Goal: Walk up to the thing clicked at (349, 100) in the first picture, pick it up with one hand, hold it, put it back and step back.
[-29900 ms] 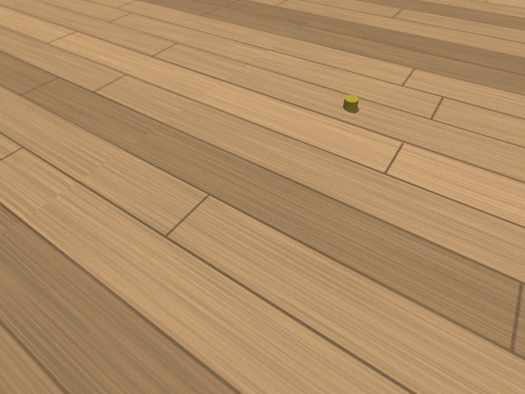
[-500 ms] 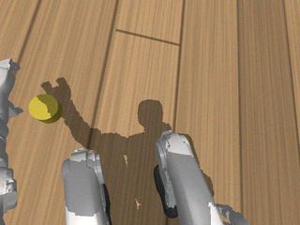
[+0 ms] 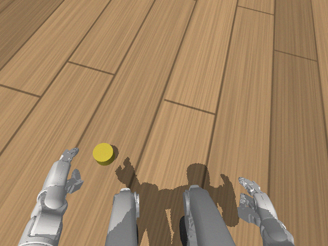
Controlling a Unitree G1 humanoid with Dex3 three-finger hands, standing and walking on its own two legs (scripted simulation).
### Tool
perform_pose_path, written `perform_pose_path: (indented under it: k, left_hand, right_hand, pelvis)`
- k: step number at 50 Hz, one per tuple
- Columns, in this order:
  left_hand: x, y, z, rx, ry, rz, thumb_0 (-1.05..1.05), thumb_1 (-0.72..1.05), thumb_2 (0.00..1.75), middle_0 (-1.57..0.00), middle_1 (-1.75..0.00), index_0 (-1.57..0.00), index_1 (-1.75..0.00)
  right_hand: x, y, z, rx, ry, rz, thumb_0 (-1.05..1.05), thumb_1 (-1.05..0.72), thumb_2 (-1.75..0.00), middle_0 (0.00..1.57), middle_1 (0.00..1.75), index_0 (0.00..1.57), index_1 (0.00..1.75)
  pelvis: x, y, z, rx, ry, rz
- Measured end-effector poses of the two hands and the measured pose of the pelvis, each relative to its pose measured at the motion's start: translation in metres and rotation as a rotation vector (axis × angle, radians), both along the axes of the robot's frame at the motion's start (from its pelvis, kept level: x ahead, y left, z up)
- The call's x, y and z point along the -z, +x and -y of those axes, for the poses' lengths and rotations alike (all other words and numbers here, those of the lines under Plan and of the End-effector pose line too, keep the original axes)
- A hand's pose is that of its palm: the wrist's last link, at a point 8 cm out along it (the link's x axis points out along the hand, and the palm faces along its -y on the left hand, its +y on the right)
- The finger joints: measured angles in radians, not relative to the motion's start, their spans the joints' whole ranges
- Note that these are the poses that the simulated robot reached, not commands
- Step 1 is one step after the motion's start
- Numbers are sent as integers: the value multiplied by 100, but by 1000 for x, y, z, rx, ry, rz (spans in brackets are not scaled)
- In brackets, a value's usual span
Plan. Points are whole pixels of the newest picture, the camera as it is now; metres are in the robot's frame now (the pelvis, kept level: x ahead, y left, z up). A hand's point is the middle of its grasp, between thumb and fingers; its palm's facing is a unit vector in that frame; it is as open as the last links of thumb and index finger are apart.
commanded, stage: home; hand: left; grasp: from above
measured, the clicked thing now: (104, 154) +0.52 +0.25 -0.53
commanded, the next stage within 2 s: none
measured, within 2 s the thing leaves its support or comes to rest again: neither
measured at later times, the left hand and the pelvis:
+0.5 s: hand (62, 196) +0.23 +0.18 +0.10, palm faces +0.11 -0.97 -0.20, open 7.4 cm; pelvis +0.07 +0.00 +0.15, yaw +3 degrees
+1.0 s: hand (60, 201) +0.22 +0.18 +0.11, palm faces +0.10 -0.98 -0.20, open 7.4 cm; pelvis +0.07 -0.01 +0.15, yaw +3 degrees
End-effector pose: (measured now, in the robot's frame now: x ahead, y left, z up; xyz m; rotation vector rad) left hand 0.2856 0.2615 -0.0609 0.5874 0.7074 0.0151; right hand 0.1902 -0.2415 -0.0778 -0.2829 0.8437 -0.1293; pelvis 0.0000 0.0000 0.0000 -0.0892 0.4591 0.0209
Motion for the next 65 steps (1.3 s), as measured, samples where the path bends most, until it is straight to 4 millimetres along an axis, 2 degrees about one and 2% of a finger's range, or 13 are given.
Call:
perform_pose_path:
  k: [6,16,22,27,32,41,55,65]
  left_hand:
    - [-46,-22,10,-134,-126,-26,1,89,90,-21,-30,-21,-30]
    - [-123,-51,23,-300,-288,-73,1,90,90,-20,-30,-20,-30]
    - [-166,-65,29,-330,-333,-63,1,90,90,-20,-30,-20,-30]
    - [-191,-75,30,-326,-335,-41,1,91,90,-20,-30,-20,-30]
    - [-199,-83,31,-328,-338,-41,1,91,90,-20,-30,-20,-30]
    - [-192,-86,32,-336,-350,-59,1,91,90,-20,-30,-20,-30]
    - [-195,-77,33,-321,-340,-45,1,91,90,-20,-30,-20,-30]
    - [-195,-77,33,-315,-344,-49,1,91,90,-20,-30,-20,-30]
  right_hand:
    - [-46,9,-9,16,25,63,1,-90,-90,20,30,20,30]
    - [-114,3,-7,82,7,100,1,-90,-89,20,30,20,30]
    - [-148,7,-2,113,-15,155,1,-90,-90,20,30,20,29]
    - [-166,20,-1,111,-20,222,1,-90,-90,20,30,20,29]
    - [-178,36,-3,84,-18,283,1,-90,-90,20,30,20,29]
    - [-185,53,-7,23,-23,323,1,-90,-90,20,30,20,30]
    - [-174,43,-5,41,-19,272,2,-90,-90,20,30,20,30]
    - [-175,37,-2,53,-27,263,2,-90,-90,20,30,20,30]
  pelvis:
    - [-42,14,2,-10,13,60]
    - [-109,44,4,-26,26,162]
    - [-137,60,4,-31,34,216]
    - [-150,69,4,-34,39,251]
    - [-154,71,4,-39,45,274]
    - [-154,70,6,-44,50,284]
    - [-154,75,6,-39,50,287]
    - [-154,74,6,-36,50,289]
